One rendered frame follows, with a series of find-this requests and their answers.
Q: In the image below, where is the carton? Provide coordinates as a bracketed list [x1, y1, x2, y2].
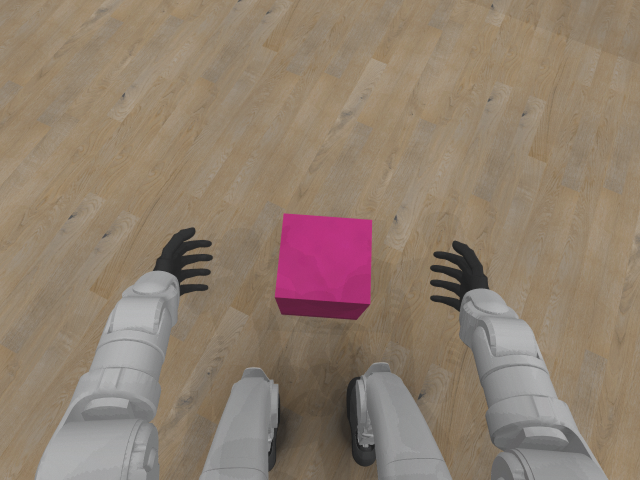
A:
[275, 213, 372, 320]

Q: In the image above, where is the robot left forearm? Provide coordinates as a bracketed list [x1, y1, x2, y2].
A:
[34, 271, 180, 480]

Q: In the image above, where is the right robot hand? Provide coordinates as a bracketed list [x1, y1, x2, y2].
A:
[430, 241, 490, 312]

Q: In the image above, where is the left robot hand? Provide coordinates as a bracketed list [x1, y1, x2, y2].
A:
[153, 227, 213, 296]

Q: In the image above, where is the right robot foot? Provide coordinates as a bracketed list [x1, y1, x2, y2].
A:
[347, 377, 376, 467]

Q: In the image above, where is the robot right thigh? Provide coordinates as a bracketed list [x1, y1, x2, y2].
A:
[356, 372, 452, 480]

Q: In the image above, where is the robot left upper arm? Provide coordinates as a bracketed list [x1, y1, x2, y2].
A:
[40, 418, 160, 480]

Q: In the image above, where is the robot right forearm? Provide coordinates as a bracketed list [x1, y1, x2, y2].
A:
[459, 288, 608, 480]

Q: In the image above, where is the robot right upper arm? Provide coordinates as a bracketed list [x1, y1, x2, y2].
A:
[491, 448, 607, 480]

